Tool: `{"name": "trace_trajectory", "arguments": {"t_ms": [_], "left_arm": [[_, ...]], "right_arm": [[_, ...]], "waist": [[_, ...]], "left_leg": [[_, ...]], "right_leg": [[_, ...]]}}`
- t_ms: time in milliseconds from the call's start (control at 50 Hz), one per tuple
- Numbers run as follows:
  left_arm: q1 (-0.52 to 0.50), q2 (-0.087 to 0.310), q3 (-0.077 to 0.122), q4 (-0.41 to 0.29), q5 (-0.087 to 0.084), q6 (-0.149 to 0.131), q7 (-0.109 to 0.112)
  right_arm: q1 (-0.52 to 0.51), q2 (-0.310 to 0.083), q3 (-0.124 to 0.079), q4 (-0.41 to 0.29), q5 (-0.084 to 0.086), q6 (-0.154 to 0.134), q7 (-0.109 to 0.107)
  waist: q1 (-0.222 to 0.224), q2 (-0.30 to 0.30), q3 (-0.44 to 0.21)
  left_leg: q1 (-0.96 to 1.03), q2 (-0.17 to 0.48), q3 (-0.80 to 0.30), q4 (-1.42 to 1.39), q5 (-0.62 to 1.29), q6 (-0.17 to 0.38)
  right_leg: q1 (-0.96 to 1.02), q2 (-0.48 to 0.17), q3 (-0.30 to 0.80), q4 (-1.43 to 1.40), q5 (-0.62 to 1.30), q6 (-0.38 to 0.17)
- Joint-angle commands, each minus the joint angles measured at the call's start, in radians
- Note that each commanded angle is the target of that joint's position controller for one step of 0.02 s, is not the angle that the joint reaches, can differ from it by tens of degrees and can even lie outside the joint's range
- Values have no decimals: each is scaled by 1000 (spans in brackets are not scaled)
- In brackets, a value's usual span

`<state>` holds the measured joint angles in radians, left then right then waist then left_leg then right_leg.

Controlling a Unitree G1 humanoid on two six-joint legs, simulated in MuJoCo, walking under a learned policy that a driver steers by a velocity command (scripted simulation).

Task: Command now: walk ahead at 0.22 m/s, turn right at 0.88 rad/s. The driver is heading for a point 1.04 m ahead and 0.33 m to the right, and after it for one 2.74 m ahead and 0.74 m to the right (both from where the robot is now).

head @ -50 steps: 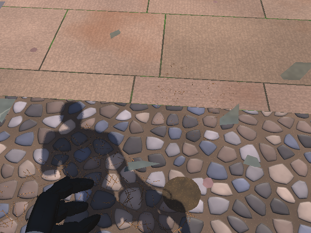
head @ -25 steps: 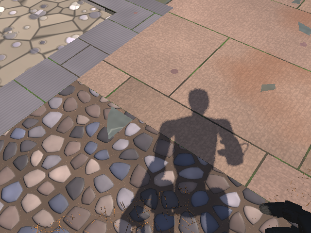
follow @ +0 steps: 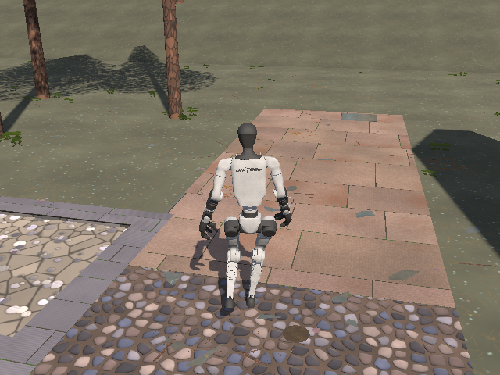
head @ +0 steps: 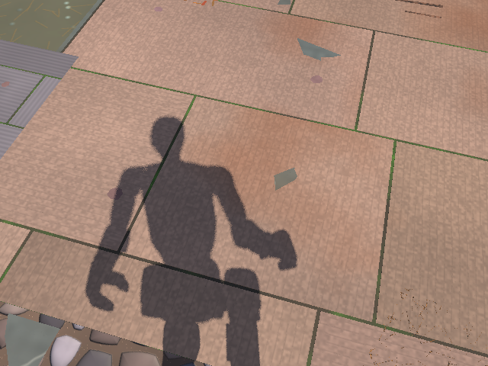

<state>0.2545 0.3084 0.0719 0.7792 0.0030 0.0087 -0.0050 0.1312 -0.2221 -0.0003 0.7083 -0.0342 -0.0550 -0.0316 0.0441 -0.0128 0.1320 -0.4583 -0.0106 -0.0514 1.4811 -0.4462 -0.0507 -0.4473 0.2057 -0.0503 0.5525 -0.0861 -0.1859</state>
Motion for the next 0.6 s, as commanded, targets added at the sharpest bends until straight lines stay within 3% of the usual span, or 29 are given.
{"name": "trace_trajectory", "arguments": {"t_ms": [20,80,120,180,240,300,360,400,420,440,460,480,500,520,560,600], "left_arm": [[76,118,29,-65,-5,-10,12],[69,167,47,-75,9,-14,8],[65,174,53,-87,2,1,15],[65,180,62,-105,-7,28,21],[81,181,69,-113,-1,41,19],[84,188,75,-119,8,41,14],[53,197,76,-133,15,41,6],[5,196,72,-148,14,40,2],[-18,190,68,-153,7,38,2],[10,157,59,-148,-2,32,4],[104,79,39,-145,-6,29,9],[103,160,54,-159,14,30,12],[46,230,70,-156,39,33,7],[41,226,72,-146,40,40,-4],[72,195,64,-126,20,60,-29],[53,183,54,-131,5,69,-40]], "right_arm": [[116,-160,-35,-69,-21,53,-11],[84,-123,-20,-91,-11,72,-14],[37,-132,-22,-111,-5,81,-12],[-41,-145,-25,-132,1,94,-8],[-96,-157,-27,-137,7,86,-8],[-117,-170,-28,-135,17,65,-8],[-100,-186,-30,-127,29,46,-9],[-46,-200,-35,-110,35,40,-15],[-14,-211,-40,-103,31,36,-22],[-12,-237,-47,-98,26,32,-32],[-25,-300,-58,-124,18,41,-41],[-34,-334,-60,-145,11,54,-31],[-4,-274,-56,-122,16,62,-26],[-25,-228,-45,-123,22,67,-21],[-58,-216,-39,-138,13,75,-21],[-30,-207,-39,-140,8,76,-19]], "waist": [[-63,132,-190],[-59,79,-252],[-42,27,-273],[-7,-37,-246],[25,-80,-198],[38,-109,-186],[25,-125,-184],[-11,-140,-175],[-39,-131,-166],[-30,-36,-180],[21,157,-237],[-1,202,-243],[-18,139,-206],[-9,113,-172],[3,140,-152],[-11,147,-152]], "left_leg": [[-104,57,-35,-168,-3,-23],[-81,56,-29,-310,82,-30],[-112,48,-44,-376,149,-30],[-166,28,-76,-461,196,-29],[-199,4,-103,-565,187,-19],[-163,-29,-117,-664,157,6],[-35,-65,-120,-784,122,29],[122,-78,-113,-938,137,34],[223,-66,-110,-1072,205,36],[354,30,-165,-1199,283,53],[492,290,-375,-1226,279,123],[433,420,-552,-1242,359,233],[393,392,-464,-1217,469,267],[351,323,-324,-1192,504,246],[305,228,-148,-1176,578,219],[313,213,-68,-1171,623,223]], "right_leg": [[200,-350,485,-240,562,-157],[188,-279,436,-188,632,-82],[214,-249,461,-182,493,-17],[257,-216,542,-212,157,44],[320,-212,622,-220,4,49],[367,-219,674,-180,79,35],[337,-217,717,-137,205,29],[264,-191,743,-130,179,66],[205,-160,739,-109,88,102],[121,-93,664,-28,-203,153],[13,7,463,212,-502,199],[-95,53,282,387,-575,216],[-110,-41,243,505,-477,229],[-104,-78,226,559,-406,228],[-94,-93,172,688,-326,239],[-111,-120,129,723,-294,250]]}}
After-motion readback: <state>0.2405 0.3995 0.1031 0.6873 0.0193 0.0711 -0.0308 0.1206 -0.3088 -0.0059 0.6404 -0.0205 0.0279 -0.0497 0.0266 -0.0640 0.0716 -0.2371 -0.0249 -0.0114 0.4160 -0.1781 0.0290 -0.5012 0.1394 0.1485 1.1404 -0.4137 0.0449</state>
